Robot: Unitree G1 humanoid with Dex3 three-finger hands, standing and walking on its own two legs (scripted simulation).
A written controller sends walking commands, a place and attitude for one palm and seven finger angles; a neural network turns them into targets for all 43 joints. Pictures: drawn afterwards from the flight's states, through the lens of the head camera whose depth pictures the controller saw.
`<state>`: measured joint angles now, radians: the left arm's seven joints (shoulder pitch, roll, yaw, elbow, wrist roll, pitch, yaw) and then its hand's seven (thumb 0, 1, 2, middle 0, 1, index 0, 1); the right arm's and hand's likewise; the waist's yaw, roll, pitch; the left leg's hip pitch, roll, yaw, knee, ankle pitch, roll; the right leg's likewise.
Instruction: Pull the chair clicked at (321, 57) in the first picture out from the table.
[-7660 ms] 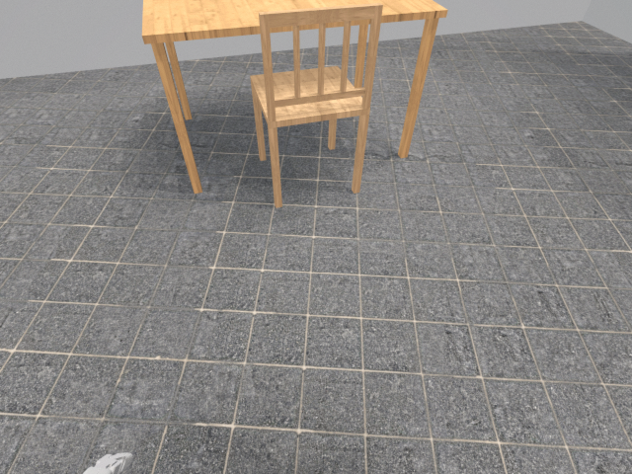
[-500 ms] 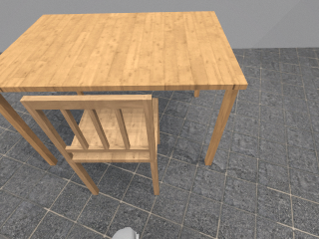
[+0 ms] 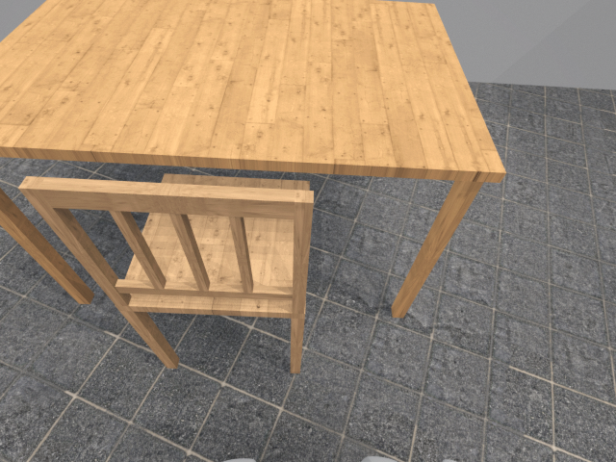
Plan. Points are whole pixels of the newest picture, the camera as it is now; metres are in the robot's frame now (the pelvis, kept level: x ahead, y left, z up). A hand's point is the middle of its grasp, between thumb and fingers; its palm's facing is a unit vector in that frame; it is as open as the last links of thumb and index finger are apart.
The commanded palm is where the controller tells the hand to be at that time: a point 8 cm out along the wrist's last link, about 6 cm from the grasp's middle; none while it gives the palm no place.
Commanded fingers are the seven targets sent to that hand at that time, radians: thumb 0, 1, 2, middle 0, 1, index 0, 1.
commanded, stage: come to a stop and stand still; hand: left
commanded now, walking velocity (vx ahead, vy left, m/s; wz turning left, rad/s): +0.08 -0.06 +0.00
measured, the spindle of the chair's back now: (192, 253) +0.45 +0.25 -0.11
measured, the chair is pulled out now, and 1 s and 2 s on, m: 0.00 0.00 0.00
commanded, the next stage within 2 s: look again from close up in 1.14 s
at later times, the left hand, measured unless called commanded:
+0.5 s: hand out of the picture -0.03 +0.12 -0.15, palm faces +0.08 -0.96 -0.27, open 7.4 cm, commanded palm none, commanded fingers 0.00 0.90 0.90 -0.20 -0.30 -0.20 -0.30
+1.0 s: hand out of the picture -0.03 +0.18 -0.17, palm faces +0.06 -0.98 -0.20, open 7.4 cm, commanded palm none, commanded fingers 0.00 0.90 0.90 -0.20 -0.30 -0.20 -0.30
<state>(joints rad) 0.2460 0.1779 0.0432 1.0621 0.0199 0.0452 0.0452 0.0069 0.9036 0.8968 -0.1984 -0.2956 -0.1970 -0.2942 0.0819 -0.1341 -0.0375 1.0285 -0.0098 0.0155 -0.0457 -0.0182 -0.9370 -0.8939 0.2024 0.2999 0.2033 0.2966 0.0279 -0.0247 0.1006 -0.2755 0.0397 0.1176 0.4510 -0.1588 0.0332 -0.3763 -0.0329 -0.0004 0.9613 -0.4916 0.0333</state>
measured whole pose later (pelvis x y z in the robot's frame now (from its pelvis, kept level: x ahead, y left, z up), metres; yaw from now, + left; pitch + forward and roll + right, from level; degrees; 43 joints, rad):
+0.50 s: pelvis -0.03 -0.06 +0.01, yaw +1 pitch +0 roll +3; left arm 0.30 0.12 0.02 1.05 0.02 -0.01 0.05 0.01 0.91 0.90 -0.20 -0.30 -0.20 -0.30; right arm 0.30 -0.23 -0.06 1.08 -0.02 0.08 0.00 0.01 -0.91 -0.89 0.20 0.30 0.20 0.30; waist 0.02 0.04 0.04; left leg -0.40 0.00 0.01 0.94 -0.37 -0.06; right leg -0.19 -0.06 -0.05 0.41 -0.23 -0.02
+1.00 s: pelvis -0.04 +0.01 +0.00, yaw +0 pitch -2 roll +1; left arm 0.26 0.14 0.00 1.12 0.02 0.00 0.04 0.01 0.91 0.90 -0.20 -0.30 -0.19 -0.29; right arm 0.19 -0.17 -0.02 1.07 0.00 0.00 -0.04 0.00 -0.95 -0.89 0.20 0.30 0.20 0.30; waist 0.02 0.00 0.02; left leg -0.15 -0.03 0.06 0.45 -0.27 0.03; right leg -0.18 -0.04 -0.05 0.49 -0.26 0.01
